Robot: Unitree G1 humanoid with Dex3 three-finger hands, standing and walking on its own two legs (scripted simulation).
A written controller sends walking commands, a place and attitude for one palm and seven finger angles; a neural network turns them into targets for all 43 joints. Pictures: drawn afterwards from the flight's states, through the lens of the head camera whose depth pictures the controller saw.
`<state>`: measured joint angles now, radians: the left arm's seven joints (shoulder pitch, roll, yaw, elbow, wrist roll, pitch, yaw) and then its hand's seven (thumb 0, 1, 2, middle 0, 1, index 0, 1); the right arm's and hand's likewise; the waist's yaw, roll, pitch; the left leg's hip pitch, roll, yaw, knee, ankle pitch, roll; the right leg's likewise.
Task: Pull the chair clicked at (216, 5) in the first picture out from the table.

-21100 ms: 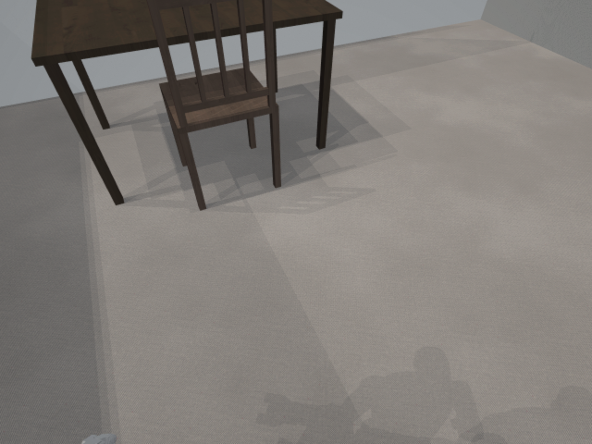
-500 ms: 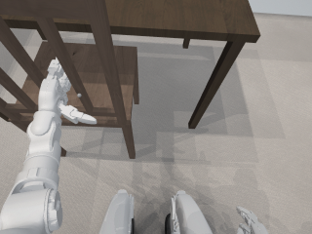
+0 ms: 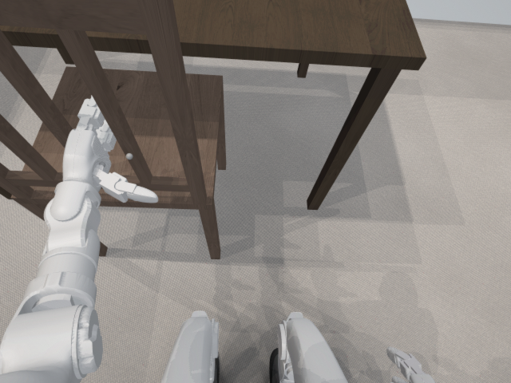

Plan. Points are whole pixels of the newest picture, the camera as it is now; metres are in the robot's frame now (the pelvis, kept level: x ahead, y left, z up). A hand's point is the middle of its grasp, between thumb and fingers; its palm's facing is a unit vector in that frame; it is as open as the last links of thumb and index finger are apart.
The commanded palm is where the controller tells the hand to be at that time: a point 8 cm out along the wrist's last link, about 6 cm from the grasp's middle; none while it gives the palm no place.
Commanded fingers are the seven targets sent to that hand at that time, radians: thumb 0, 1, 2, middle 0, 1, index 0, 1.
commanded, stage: hook a spindle and tug to test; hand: left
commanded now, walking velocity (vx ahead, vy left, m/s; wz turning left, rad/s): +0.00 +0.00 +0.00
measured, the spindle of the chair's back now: (56, 123) +0.48 +0.30 +0.07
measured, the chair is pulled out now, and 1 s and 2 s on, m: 0.00 0.00 0.05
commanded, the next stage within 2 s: step backward, pulling the chair out in 1.50 s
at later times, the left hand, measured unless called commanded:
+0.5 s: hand (139, 153) +0.45 +0.18 +0.04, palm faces +0.01 -1.00 -0.03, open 13.3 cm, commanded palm +0.43 +0.23 +0.04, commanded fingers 0.00 0.12 0.56 -0.50 -1.45 -0.50 -1.45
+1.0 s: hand (137, 153) +0.45 +0.18 +0.04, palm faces +0.00 -1.00 -0.02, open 5.0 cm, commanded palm +0.41 +0.23 +0.04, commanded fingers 0.00 0.90 0.90 -0.50 -1.45 -0.50 -1.45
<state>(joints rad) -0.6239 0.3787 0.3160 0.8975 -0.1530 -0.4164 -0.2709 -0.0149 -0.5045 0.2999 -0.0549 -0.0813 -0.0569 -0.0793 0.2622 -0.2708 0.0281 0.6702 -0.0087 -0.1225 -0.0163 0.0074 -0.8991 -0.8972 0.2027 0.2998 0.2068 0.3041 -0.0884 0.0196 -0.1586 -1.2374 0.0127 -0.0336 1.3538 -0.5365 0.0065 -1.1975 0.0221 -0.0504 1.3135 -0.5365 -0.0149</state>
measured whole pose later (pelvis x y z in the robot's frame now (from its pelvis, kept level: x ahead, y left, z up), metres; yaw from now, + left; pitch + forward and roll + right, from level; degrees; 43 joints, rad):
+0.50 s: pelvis +0.00 +0.00 +0.00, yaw +0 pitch +24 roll -2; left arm -0.61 0.35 0.31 0.88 -0.14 -0.42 -0.23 -0.01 -0.33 0.37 -0.35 -0.99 -0.34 -0.98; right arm 0.26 -0.26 0.03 0.66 -0.01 -0.10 -0.01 0.01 -0.90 -0.90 0.20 0.30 0.21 0.30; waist -0.09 0.02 -0.16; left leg -1.22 0.01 -0.03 1.34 -0.54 0.00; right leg -1.19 0.02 -0.04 1.31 -0.54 -0.02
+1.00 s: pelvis +0.01 +0.00 +0.00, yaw -1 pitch +24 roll -2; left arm -0.58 0.35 0.32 0.84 -0.15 -0.40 -0.23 0.01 0.77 0.83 -0.45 -1.43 -0.44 -1.45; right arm 0.26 -0.26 0.02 0.65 -0.01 -0.10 0.00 0.01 -0.90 -0.90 0.20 0.30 0.21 0.30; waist -0.10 0.02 -0.17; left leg -1.21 0.02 -0.02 1.34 -0.54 0.00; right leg -1.18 0.03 -0.04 1.30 -0.54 -0.02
